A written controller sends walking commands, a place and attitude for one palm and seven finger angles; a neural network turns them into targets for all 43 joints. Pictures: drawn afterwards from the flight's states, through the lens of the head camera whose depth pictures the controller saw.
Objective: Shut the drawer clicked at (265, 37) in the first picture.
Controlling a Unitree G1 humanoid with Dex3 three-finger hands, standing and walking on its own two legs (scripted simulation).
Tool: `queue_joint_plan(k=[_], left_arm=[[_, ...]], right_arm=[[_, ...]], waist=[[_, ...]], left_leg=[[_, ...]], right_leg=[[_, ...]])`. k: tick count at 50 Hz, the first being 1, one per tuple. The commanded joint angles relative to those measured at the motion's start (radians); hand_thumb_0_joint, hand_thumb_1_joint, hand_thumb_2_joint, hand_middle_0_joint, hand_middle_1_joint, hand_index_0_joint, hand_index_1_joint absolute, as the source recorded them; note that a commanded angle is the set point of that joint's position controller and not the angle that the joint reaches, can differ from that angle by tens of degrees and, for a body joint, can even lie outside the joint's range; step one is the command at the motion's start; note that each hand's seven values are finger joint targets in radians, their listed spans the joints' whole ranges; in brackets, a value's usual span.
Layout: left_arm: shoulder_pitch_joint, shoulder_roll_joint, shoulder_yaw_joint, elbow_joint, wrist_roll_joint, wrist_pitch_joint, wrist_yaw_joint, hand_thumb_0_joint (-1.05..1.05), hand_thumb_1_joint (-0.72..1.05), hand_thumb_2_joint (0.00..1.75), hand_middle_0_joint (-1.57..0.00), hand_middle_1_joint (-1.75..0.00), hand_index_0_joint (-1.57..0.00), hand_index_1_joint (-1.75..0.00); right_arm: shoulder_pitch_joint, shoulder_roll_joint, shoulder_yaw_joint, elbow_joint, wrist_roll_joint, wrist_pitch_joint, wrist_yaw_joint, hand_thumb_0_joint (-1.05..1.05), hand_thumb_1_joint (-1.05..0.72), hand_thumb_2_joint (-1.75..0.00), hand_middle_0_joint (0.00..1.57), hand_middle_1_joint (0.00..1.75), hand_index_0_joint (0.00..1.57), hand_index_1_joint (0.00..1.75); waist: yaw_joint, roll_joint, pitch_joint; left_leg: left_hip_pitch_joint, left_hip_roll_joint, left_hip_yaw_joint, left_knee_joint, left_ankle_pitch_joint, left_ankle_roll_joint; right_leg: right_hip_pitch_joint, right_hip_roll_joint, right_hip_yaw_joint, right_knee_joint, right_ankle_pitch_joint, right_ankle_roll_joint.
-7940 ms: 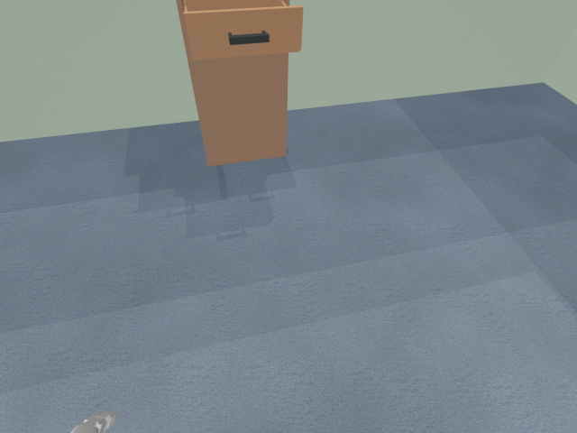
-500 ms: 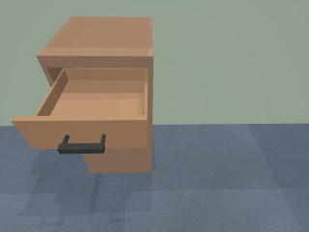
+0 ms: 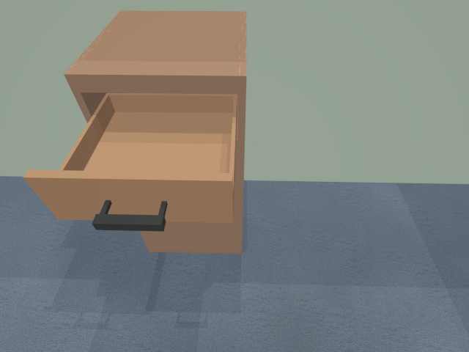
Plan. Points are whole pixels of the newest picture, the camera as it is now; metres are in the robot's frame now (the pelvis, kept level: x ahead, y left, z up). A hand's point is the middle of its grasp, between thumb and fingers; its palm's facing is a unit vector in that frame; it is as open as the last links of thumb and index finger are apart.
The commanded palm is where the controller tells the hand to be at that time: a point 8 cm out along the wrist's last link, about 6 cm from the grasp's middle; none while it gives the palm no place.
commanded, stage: shuffle to correct the standing spot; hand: left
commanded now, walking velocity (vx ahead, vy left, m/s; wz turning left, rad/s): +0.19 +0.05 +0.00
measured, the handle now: (132, 213) +0.36 +0.23 +0.02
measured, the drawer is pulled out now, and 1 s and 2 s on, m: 0.29 0.29 0.29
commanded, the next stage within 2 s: come to a stop and stand still in 0.08 s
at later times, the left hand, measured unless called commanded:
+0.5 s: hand out of the picture +0.09 +0.21 -0.17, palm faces +0.06 -0.97 -0.22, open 7.4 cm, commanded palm none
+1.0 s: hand out of the picture +0.06 +0.22 -0.17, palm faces +0.06 -0.98 -0.20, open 7.3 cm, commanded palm none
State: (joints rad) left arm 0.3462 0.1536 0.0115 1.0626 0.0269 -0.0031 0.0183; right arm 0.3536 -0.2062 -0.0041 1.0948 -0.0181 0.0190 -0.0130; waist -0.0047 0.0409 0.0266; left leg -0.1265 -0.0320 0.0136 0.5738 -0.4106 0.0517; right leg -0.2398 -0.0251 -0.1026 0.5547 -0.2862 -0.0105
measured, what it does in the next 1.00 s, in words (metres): steps on the spot: left foot, then right foot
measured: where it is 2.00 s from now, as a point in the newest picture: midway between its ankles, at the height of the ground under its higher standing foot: outside the picture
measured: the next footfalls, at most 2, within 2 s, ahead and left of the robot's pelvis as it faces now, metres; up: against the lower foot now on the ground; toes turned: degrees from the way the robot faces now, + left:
left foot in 0.22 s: +0.11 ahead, +0.14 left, +0.00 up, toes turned +8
right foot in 0.52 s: +0.10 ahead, -0.08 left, +0.00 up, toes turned -2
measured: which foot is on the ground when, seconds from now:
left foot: up 0.00-0.20, down 0.22-0.58, up 0.60-0.86, down 0.88-1.00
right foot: down 0.00-0.24, up 0.26-0.50, down 0.52-1.00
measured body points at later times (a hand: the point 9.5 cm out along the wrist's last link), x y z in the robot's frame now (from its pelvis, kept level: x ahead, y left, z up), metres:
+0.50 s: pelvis +0.07 +0.03 +0.00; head +0.08 +0.03 +0.45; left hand +0.09 +0.27 -0.15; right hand +0.09 -0.19 -0.15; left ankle +0.07 +0.14 -0.73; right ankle +0.09 -0.08 -0.72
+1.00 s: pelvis +0.02 +0.03 +0.01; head +0.02 +0.05 +0.46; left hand +0.06 +0.27 -0.15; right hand +0.04 -0.19 -0.15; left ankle +0.00 +0.14 -0.73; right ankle +0.07 -0.08 -0.73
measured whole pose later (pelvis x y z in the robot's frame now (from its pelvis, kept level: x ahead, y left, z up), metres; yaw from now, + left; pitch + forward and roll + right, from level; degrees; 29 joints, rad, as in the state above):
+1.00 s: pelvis +0.02 +0.03 +0.01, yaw +1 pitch -2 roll +1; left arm 0.23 0.18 0.04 1.01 0.02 0.04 0.03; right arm 0.26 -0.14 -0.03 1.07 -0.02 0.03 -0.02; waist 0.01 -0.04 0.04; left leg -0.15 0.00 0.07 0.47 -0.29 0.02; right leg -0.30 -0.04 -0.06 0.54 -0.23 0.00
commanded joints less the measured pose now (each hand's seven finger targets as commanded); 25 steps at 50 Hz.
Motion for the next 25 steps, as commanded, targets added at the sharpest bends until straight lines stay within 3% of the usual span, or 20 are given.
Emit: queue_joint_plan(k=[1,3,4,5,8,9,10,11,12,13,15,17,18,20,22,25], left_arm=[[0.215,0.183,0.057,0.000,-0.004,-0.041,0.025,0.00,0.90,0.90,-0.20,-0.30,-0.20,-0.30],[0.172,0.171,0.058,-0.009,0.000,-0.047,0.032,0.00,0.90,0.90,-0.20,-0.30,-0.20,-0.30],[0.121,0.165,0.056,-0.020,0.003,-0.048,0.030,0.00,0.90,0.90,-0.20,-0.30,-0.20,-0.30],[0.085,0.164,0.052,-0.029,0.004,-0.047,0.025,0.00,0.90,0.90,-0.20,-0.30,-0.20,-0.30],[0.023,0.162,0.055,-0.030,-0.003,-0.036,0.014,0.00,0.90,0.90,-0.20,-0.30,-0.20,-0.30],[0.022,0.151,0.052,-0.027,-0.006,-0.027,0.010,0.00,0.90,0.90,-0.20,-0.30,-0.20,-0.30],[0.022,0.123,0.043,-0.028,-0.005,-0.018,0.008,0.00,0.90,0.90,-0.20,-0.30,-0.20,-0.30],[0.032,0.068,0.033,-0.043,-0.008,-0.009,0.007,0.00,0.90,0.90,-0.20,-0.30,-0.20,-0.30],[0.031,0.026,0.022,-0.064,-0.009,-0.010,0.011,0.00,0.90,0.90,-0.20,-0.30,-0.20,-0.30],[0.029,0.039,0.020,-0.076,-0.007,-0.010,0.015,0.00,0.90,0.90,-0.20,-0.30,-0.20,-0.30],[0.039,0.011,0.015,-0.032,-0.011,-0.009,0.018,0.00,0.90,0.90,-0.20,-0.30,-0.20,-0.30],[0.096,-0.001,0.012,-0.005,-0.017,-0.004,0.017,0.00,0.90,0.90,-0.20,-0.30,-0.20,-0.30],[0.102,0.005,0.009,-0.003,-0.017,-0.002,0.017,0.00,0.90,0.90,-0.20,-0.30,-0.20,-0.30],[0.104,0.012,0.012,-0.009,-0.015,0.010,0.021,0.00,0.90,0.90,-0.20,-0.30,-0.20,-0.30],[0.073,0.041,0.022,-0.041,-0.009,0.021,0.022,0.00,0.90,0.90,-0.20,-0.30,-0.20,-0.30],[0.056,0.070,0.037,-0.077,-0.002,0.026,0.023,0.00,0.90,0.90,-0.20,-0.30,-0.20,-0.30]], right_arm=[[-0.112,-0.074,-0.022,-0.105,0.002,-0.043,0.000,0.00,-0.90,-0.90,0.20,0.30,0.20,0.30],[-0.107,-0.047,-0.024,-0.108,0.007,-0.049,0.009,0.00,-0.90,-0.90,0.20,0.30,0.20,0.30],[-0.103,-0.028,-0.024,-0.102,0.010,-0.049,0.016,0.00,-0.90,-0.90,0.20,0.30,0.20,0.30],[-0.086,-0.011,-0.023,-0.097,0.013,-0.045,0.022,0.00,-0.90,-0.90,0.20,0.30,0.20,0.30],[0.024,0.018,-0.021,-0.052,0.010,-0.044,0.026,0.00,-0.90,-0.90,0.20,0.30,0.20,0.30],[0.068,-0.001,-0.023,-0.034,0.009,-0.043,0.022,0.00,-0.90,-0.90,0.20,0.30,0.20,0.30],[0.129,-0.036,-0.032,-0.013,0.007,-0.045,0.017,0.00,-0.90,-0.90,0.20,0.30,0.20,0.30],[0.176,-0.103,-0.049,-0.006,-0.004,-0.049,0.008,0.00,-0.90,-0.90,0.20,0.30,0.20,0.30],[0.203,-0.161,-0.061,-0.012,-0.009,-0.049,-0.002,0.00,-0.90,-0.90,0.20,0.30,0.20,0.30],[0.165,-0.166,-0.062,-0.026,-0.006,-0.044,-0.010,0.00,-0.90,-0.90,0.20,0.30,0.20,0.30],[0.016,-0.092,-0.033,-0.055,-0.010,-0.058,-0.020,0.00,-0.90,-0.90,0.20,0.30,0.20,0.30],[-0.065,-0.079,-0.024,-0.068,-0.003,-0.063,-0.024,0.00,-0.90,-0.90,0.20,0.30,0.20,0.30],[-0.078,-0.083,-0.025,-0.068,0.000,-0.066,-0.027,0.00,-0.90,-0.90,0.20,0.30,0.20,0.30],[-0.078,-0.090,-0.037,-0.060,0.004,-0.055,-0.033,0.00,-0.90,-0.90,0.20,0.30,0.20,0.30],[-0.062,-0.099,-0.052,-0.059,0.004,-0.041,-0.037,0.00,-0.90,-0.90,0.20,0.30,0.20,0.30],[-0.079,-0.098,-0.066,-0.064,0.001,-0.026,-0.039,0.00,-0.90,-0.90,0.20,0.30,0.20,0.30]], waist=[[0.090,-0.195,0.045],[0.059,-0.103,0.016],[0.037,-0.109,0.009],[0.018,-0.118,0.012],[-0.040,-0.148,0.046],[-0.055,-0.103,0.066],[-0.076,-0.010,0.074],[-0.083,0.190,0.087],[-0.082,0.303,0.086],[-0.060,0.135,0.112],[-0.010,0.074,0.092],[0.026,0.038,0.048],[0.030,0.028,0.032],[0.023,0.029,-0.004],[0.010,0.057,-0.001],[0.020,0.061,0.012]], left_leg=[[-0.504,0.061,-0.002,0.390,-0.149,-0.017],[-0.479,0.106,-0.030,0.384,-0.157,-0.016],[-0.413,0.121,-0.033,0.322,-0.135,-0.017],[-0.336,0.111,0.001,0.246,-0.089,-0.022],[-0.041,0.044,0.123,0.024,0.162,-0.041],[0.045,0.035,0.141,-0.014,0.181,-0.052],[0.099,0.066,0.090,-0.070,0.125,-0.060],[0.078,0.229,-0.164,-0.222,0.028,-0.009],[0.040,0.389,-0.394,-0.372,0.049,0.088],[-0.018,0.443,-0.411,-0.367,0.136,0.153],[-0.110,0.383,-0.281,-0.333,0.432,0.135],[-0.136,0.339,-0.139,-0.295,0.654,0.121],[-0.117,0.322,-0.103,-0.273,0.754,0.114],[-0.054,0.312,-0.063,-0.231,0.798,0.101],[-0.042,0.314,-0.063,-0.200,0.807,0.092],[-0.081,0.299,-0.064,-0.151,0.739,0.069]], right_leg=[[0.298,-0.394,0.524,-0.326,0.035,-0.256],[0.269,-0.402,0.424,-0.282,0.143,-0.254],[0.204,-0.368,0.339,-0.270,0.168,-0.225],[0.128,-0.334,0.263,-0.277,0.151,-0.196],[-0.123,-0.220,0.105,-0.246,-0.047,-0.105],[-0.206,-0.185,0.072,-0.207,-0.141,-0.081],[-0.255,-0.143,0.046,-0.096,-0.183,-0.058],[-0.322,-0.049,-0.026,0.101,-0.236,-0.007],[-0.351,0.004,-0.033,0.286,-0.339,0.018],[-0.327,-0.040,0.044,0.358,-0.308,0.004],[-0.212,-0.089,0.086,0.368,-0.200,0.011],[-0.081,-0.087,0.076,0.263,-0.109,0.029],[-0.052,-0.076,0.066,0.202,-0.068,0.033],[-0.032,-0.056,0.042,0.112,-0.009,0.038],[-0.034,-0.040,0.036,0.070,0.018,0.031],[-0.002,-0.041,0.061,0.009,0.107,0.012]])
